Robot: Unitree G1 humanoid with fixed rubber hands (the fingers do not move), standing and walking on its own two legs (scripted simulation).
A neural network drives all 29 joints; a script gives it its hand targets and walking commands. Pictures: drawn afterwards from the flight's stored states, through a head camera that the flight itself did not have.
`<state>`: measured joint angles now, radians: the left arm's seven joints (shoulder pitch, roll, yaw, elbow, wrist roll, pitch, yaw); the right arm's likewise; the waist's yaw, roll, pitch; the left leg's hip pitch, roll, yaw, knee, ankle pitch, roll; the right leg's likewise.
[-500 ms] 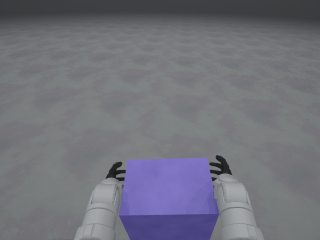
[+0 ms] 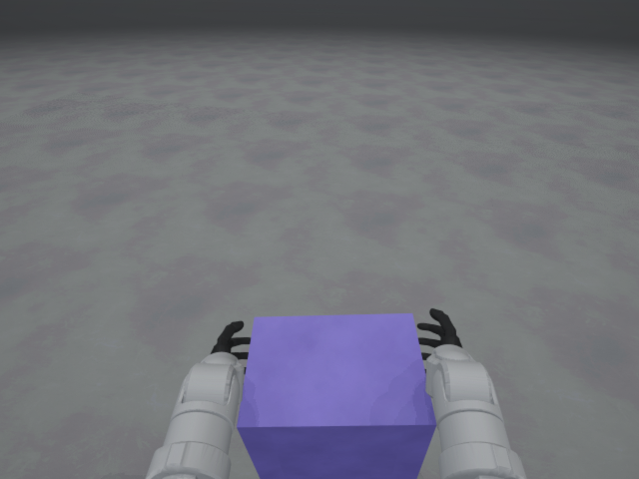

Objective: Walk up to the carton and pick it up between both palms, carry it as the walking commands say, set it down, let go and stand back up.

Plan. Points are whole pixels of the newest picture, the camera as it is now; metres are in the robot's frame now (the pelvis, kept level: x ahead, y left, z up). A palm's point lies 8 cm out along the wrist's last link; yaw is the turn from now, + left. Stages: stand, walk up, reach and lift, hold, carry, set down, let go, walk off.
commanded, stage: hold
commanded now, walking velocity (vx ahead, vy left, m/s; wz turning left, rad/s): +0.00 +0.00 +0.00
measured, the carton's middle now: (335, 399) +0.28 -0.01 -0.04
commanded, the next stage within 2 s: carry in 0.04 s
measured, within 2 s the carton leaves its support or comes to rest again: neither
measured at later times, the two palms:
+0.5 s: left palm (268, 392) +0.23 +0.08 +0.06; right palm (534, 407) +0.20 -0.23 +0.08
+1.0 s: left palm (285, 459) +0.14 +0.05 +0.07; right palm (606, 471) +0.13 -0.25 +0.10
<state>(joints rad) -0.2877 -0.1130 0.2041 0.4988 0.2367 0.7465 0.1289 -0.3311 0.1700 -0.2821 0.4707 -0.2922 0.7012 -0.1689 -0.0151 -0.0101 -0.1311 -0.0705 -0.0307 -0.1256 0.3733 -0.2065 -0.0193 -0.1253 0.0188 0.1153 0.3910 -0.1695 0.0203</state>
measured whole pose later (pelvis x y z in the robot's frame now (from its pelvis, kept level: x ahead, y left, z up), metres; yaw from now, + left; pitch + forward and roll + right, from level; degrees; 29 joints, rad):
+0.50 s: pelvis -0.04 -0.03 -0.03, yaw -5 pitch +2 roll +1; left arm -0.11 -0.13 0.05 -0.22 0.09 1.17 0.24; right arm -0.18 0.14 -0.12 -0.21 -0.12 1.11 -0.20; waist -0.04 -0.03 -0.20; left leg -0.42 0.07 -0.02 0.67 -0.30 -0.05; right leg -0.51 0.07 0.05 0.67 -0.20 -0.04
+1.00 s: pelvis -0.12 -0.08 -0.02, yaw -8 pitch +3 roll -2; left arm -0.12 -0.13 0.07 -0.35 0.07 1.30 0.26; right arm -0.18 0.14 -0.09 -0.31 -0.13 1.22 -0.20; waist 0.02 0.00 -0.17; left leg -0.47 0.15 0.06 0.65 -0.23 -0.05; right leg -0.45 -0.02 -0.05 0.63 -0.33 -0.01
